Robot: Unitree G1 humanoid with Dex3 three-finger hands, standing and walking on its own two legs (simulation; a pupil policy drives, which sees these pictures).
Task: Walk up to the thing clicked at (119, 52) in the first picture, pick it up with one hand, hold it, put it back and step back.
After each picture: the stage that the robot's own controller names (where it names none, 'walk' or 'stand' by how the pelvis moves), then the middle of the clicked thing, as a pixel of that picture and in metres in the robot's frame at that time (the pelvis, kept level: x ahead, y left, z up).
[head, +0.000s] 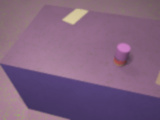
stand; (121, 55) +0.59 -0.18 -0.11
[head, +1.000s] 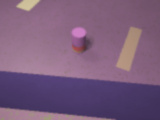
sink last; (78, 41) +0.58 +0.05 -0.07
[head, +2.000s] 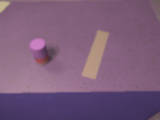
stand; (40, 52) +0.51 +0.23 -0.07
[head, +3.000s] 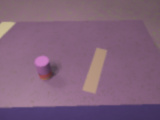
stand; (43, 68) +0.50 +0.21 -0.11
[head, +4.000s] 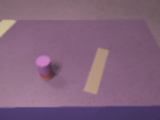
stand; (45, 68) +0.49 +0.20 -0.11
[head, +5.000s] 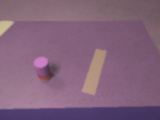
stand; (43, 69) +0.49 +0.21 -0.11
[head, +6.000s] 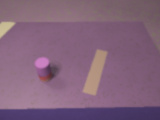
stand; (44, 70) +0.49 +0.21 -0.11
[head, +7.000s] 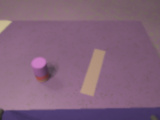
rise first; (40, 70) +0.48 +0.22 -0.11
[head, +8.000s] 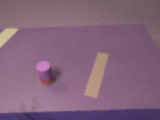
go down; (45, 73) +0.48 +0.22 -0.10
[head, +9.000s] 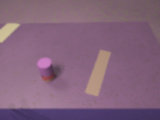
go down; (46, 70) +0.49 +0.22 -0.10
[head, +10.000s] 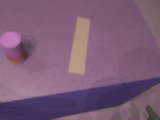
go down; (14, 49) +0.48 +0.21 -0.03
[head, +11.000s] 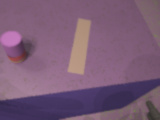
close in; (14, 48) +0.49 +0.21 -0.03
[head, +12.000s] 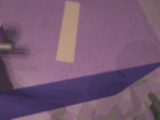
close; out of the picture +0.50 +0.23 +0.01
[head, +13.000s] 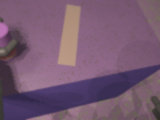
lift; (1, 43) +0.48 +0.21 +0.00
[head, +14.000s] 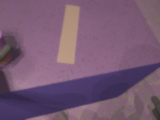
lift; out of the picture +0.47 +0.23 +0.00
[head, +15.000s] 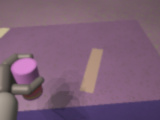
lift; (28, 80) +0.31 +0.18 +0.12
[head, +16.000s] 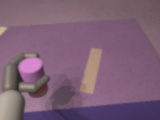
hold; (34, 78) +0.32 +0.17 +0.10
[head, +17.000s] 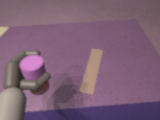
hold; (36, 75) +0.33 +0.16 +0.10
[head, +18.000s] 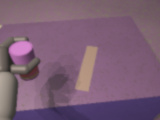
crouch; (25, 61) +0.38 +0.19 +0.11
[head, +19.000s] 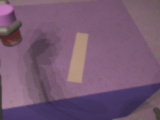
lower; (7, 26) +0.49 +0.22 +0.12
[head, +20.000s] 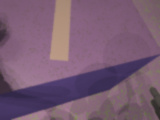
lower; out of the picture +0.52 +0.24 +0.01
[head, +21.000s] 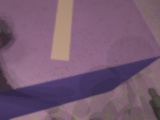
lower; out of the picture +0.51 +0.23 +0.01
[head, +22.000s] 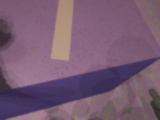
lower; out of the picture +0.51 +0.23 +0.01
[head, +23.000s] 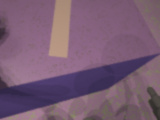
lower; out of the picture +0.52 +0.24 +0.02
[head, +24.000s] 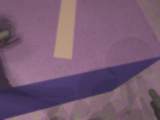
open; out of the picture +0.51 +0.22 +0.01
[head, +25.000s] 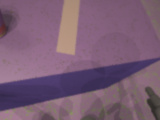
sink last; out of the picture +0.51 +0.22 +0.01
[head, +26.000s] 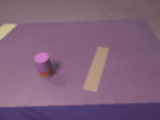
sink last; (44, 66) +0.50 +0.22 -0.05
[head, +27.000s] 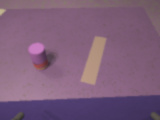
stand; (39, 57) +0.50 +0.22 -0.04
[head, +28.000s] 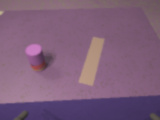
stand; (36, 58) +0.50 +0.22 -0.04
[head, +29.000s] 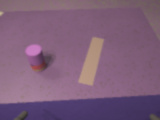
stand; (36, 58) +0.50 +0.22 -0.04
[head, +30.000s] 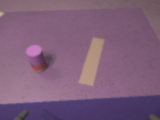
stand; (36, 59) +0.50 +0.22 -0.04
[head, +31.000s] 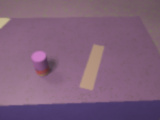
stand; (41, 64) +0.50 +0.22 -0.08
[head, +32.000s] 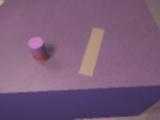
walk; (38, 50) +0.52 +0.22 -0.09
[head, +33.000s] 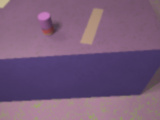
walk; (46, 24) +0.72 +0.25 -0.09
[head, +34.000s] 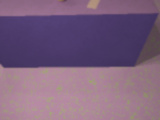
walk; out of the picture +1.07 +0.18 -0.08
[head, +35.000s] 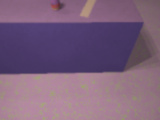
stand; (55, 1) +1.10 +0.23 -0.11
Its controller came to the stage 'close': yes
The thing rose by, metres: 0.22
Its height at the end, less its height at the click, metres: +0.00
